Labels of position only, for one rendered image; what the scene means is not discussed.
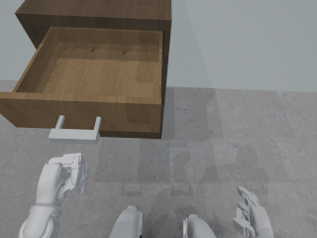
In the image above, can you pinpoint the robot right hand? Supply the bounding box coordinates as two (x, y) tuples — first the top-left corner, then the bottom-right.
(233, 186), (274, 238)

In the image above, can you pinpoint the robot left forearm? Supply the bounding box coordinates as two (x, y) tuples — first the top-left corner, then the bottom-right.
(18, 204), (62, 238)

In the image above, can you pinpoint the handle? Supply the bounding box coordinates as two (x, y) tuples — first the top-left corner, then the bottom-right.
(49, 115), (102, 145)

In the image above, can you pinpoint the drawer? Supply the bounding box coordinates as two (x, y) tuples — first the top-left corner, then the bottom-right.
(0, 26), (162, 133)

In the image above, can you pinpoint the robot thigh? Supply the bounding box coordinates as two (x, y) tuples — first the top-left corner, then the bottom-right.
(108, 208), (143, 238)
(180, 217), (216, 238)

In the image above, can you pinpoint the robot left thigh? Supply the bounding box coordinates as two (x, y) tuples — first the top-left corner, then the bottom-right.
(108, 208), (143, 238)

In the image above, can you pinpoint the robot right thigh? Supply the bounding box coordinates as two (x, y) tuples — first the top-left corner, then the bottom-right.
(180, 217), (216, 238)

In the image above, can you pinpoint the cabinet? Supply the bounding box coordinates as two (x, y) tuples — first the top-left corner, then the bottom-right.
(15, 0), (172, 139)

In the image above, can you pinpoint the robot left hand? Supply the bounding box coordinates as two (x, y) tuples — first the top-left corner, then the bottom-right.
(36, 153), (90, 207)

